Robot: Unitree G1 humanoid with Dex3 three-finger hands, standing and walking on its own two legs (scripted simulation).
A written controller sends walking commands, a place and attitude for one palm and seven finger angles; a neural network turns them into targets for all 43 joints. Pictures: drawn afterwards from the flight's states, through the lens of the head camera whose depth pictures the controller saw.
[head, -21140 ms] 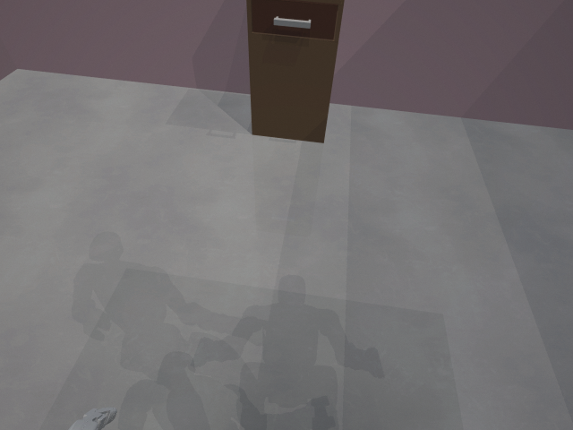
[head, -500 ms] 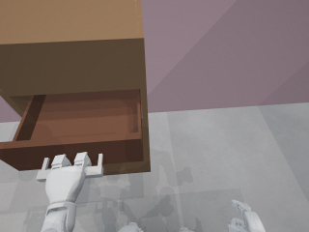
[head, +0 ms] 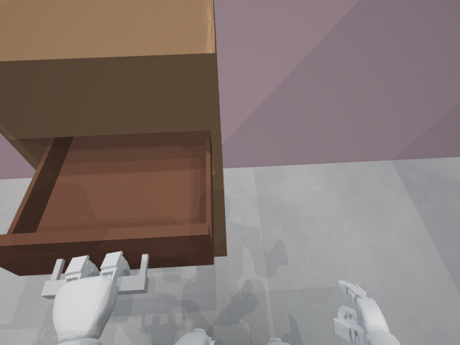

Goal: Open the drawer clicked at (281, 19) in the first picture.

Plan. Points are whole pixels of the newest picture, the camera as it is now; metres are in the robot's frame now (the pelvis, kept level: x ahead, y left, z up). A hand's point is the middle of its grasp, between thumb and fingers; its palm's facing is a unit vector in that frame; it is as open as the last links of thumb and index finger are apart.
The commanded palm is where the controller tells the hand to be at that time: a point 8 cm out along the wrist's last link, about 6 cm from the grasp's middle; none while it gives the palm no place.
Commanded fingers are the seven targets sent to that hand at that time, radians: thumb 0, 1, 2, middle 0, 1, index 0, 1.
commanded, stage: pull the drawer open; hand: left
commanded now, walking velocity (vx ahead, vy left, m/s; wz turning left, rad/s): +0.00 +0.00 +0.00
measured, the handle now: (99, 274) +0.24 +0.25 -0.02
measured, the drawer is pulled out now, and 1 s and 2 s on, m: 0.23 0.30 0.30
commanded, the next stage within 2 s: open the thumb to release the handle in 0.92 s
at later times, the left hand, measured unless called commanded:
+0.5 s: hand out of the picture +0.14 +0.23 -0.04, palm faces -0.09 -0.11 -0.99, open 5.8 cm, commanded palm +0.10 +0.22 +0.01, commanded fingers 0.00 0.90 0.90 -0.40 -1.35 -0.40 -1.35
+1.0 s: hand out of the picture +0.12 +0.23 -0.04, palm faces -0.12 -0.12 -0.99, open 6.0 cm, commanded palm +0.10 +0.23 +0.01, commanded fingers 0.00 0.90 0.90 -0.40 -1.35 -0.40 -1.35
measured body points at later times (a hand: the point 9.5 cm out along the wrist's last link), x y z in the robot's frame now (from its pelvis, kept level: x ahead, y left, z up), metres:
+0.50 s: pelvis -0.01 -0.01 -0.01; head +0.05 -0.02 +0.43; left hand +0.14 +0.23 +0.01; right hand +0.21 -0.22 -0.11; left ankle -0.01 +0.11 -0.66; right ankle -0.02 -0.10 -0.66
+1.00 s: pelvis -0.01 -0.01 -0.02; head +0.05 -0.03 +0.42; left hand +0.12 +0.23 +0.02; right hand +0.21 -0.22 -0.12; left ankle -0.01 +0.11 -0.66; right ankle -0.02 -0.10 -0.66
